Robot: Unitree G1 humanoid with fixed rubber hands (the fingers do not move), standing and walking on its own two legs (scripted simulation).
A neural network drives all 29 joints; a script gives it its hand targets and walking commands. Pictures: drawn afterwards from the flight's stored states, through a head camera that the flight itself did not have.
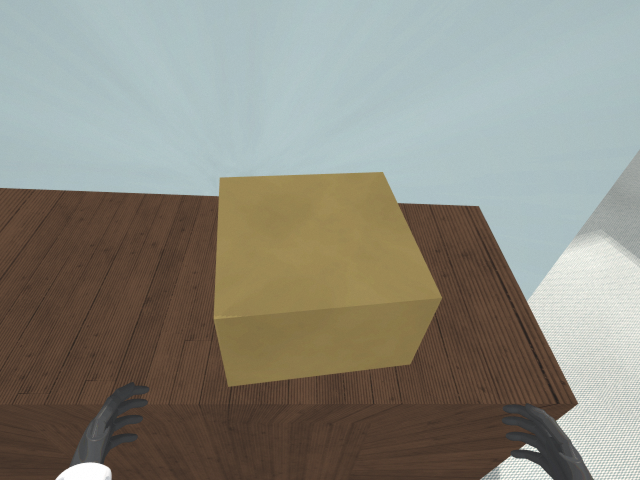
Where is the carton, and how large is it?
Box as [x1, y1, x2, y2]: [214, 172, 441, 386]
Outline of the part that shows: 382,172 220,177 214,298 214,323 228,386 410,363 441,299 441,296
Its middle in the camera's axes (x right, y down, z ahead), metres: -0.02 +0.05 +0.64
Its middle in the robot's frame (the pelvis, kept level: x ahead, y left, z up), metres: +0.44 +0.02 -0.01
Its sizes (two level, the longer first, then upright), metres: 0.289 0.284 0.179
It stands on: a pedestal, 0.68 m high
